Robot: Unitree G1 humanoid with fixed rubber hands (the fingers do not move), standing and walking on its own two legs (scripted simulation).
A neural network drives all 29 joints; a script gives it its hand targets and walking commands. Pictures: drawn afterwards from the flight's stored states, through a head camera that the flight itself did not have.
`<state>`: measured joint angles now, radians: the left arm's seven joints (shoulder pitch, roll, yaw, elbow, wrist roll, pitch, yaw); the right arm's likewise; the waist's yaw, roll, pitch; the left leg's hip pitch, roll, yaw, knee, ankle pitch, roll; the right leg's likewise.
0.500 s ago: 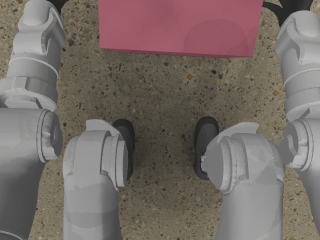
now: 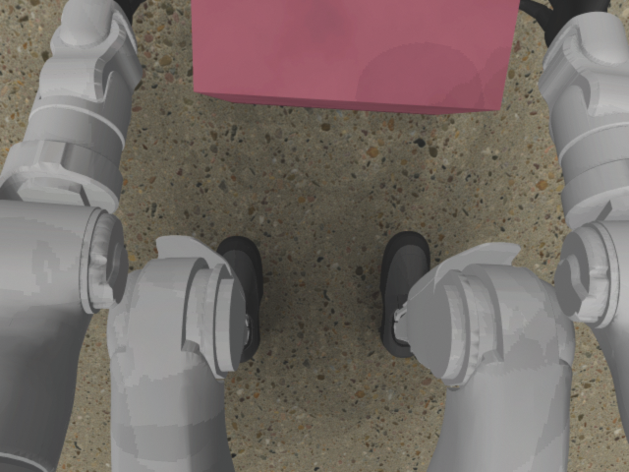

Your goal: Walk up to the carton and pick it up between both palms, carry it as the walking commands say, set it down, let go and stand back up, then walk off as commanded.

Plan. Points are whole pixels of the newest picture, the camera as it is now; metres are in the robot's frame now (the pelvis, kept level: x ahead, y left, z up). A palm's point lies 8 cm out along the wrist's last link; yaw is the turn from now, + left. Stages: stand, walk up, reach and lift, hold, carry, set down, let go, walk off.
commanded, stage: reach and lift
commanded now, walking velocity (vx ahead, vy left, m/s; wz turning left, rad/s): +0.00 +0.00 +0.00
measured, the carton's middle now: (345, 27) +0.52 -0.02 -0.26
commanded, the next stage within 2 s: none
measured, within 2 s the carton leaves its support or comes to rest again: leaves its support in 1.14 s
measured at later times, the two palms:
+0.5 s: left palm out of the picture +0.53 +0.17 -0.18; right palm (553, 10) +0.53 -0.20 -0.18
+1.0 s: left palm out of the picture +0.53 +0.17 -0.18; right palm (546, 7) +0.53 -0.19 -0.18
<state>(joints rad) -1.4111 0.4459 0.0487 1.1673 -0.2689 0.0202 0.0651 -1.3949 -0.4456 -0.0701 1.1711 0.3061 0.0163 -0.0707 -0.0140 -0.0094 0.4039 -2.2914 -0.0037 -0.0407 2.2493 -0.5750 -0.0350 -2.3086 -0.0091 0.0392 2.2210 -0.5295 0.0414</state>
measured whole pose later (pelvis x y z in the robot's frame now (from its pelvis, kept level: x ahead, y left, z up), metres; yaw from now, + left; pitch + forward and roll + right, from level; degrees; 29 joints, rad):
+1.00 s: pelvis +0.00 +0.00 +0.00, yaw +0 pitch +36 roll +0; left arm -1.45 0.36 0.10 1.17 -0.17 0.08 0.06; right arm -1.43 -0.38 -0.09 1.20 0.26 0.05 -0.09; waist -0.01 -0.02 0.37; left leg -2.29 -0.01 -0.05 2.24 -0.57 -0.04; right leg -2.32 0.00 0.04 2.21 -0.53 0.04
